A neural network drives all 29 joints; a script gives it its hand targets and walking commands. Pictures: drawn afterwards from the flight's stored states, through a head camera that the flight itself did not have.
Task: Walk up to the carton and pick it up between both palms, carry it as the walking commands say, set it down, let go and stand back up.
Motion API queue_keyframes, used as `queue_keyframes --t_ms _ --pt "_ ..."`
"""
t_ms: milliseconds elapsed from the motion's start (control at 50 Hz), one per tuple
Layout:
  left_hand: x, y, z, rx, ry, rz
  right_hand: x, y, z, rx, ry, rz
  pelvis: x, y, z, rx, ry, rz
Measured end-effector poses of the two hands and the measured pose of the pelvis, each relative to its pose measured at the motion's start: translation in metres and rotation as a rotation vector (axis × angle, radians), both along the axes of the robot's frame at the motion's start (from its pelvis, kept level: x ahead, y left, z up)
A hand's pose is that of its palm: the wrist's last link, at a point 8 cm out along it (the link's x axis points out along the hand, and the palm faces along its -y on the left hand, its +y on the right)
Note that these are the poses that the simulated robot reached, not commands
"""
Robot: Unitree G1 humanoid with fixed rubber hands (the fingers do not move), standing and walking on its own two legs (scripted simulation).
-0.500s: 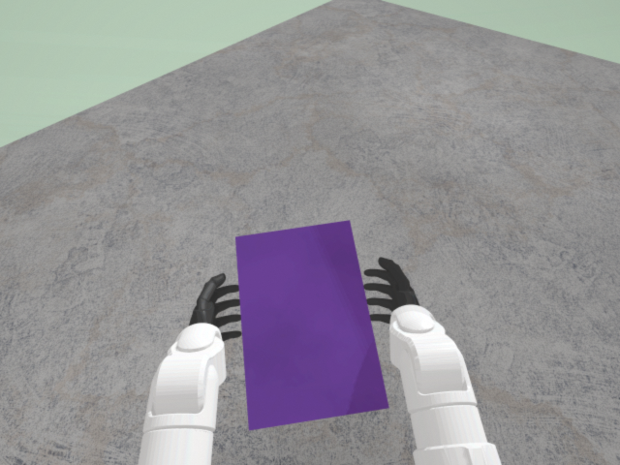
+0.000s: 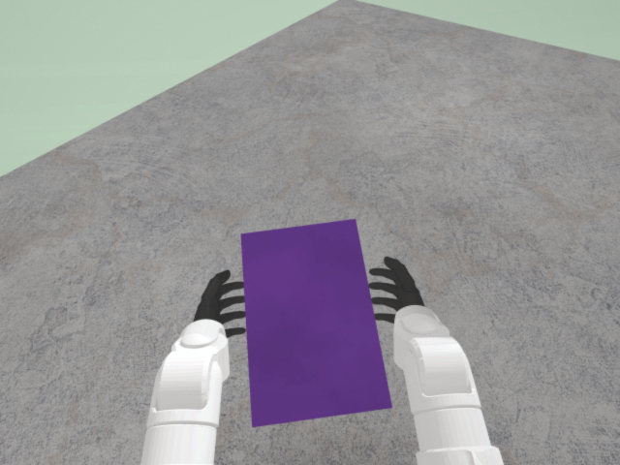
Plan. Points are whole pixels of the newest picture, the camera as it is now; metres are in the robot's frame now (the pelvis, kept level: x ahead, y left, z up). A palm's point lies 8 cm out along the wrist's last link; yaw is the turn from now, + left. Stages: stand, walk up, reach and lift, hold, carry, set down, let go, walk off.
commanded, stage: carry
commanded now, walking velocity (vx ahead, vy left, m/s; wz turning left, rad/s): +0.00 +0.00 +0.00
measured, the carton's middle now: (311, 325) +0.34 +0.00 -0.05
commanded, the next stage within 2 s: none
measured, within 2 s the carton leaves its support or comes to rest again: neither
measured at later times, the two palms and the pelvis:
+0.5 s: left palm (219, 203) +0.53 +0.14 +0.03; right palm (369, 186) +0.54 -0.11 +0.05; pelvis +0.23 +0.01 +0.00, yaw +2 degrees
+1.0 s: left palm (214, 128) +0.76 +0.18 +0.03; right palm (335, 112) +0.77 -0.07 +0.05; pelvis +0.46 +0.05 +0.00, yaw +0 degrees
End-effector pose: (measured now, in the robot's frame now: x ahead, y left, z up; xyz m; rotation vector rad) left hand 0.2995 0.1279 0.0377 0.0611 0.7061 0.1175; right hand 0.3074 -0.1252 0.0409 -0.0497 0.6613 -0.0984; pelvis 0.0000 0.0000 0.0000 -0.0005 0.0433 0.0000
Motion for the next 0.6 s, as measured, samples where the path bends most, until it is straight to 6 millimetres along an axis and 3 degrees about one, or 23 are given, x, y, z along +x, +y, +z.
queue_keyframes --t_ms 120,240,440,600 --pt "0.052 0.005 -0.005 -0.004 0.020 0.030 0.057 0.005 0.002 -0.034 0.021 0.050 0.058 -0.006 0.003 0.014 0.020 0.045" --pt "0.106 0.019 -0.013 -0.018 0.018 0.050 0.118 0.021 0.000 -0.052 0.019 0.075 0.114 0.004 -0.001 0.009 -0.003 0.009" --pt "0.206 0.011 -0.002 -0.002 0.012 0.005 0.205 0.011 0.004 -0.022 0.008 0.016 0.206 0.009 0.002 0.006 0.013 0.023" --pt "0.275 0.030 -0.012 -0.014 0.011 0.038 0.285 0.032 0.004 -0.050 0.004 0.063 0.281 0.019 -0.002 0.008 -0.011 0.006"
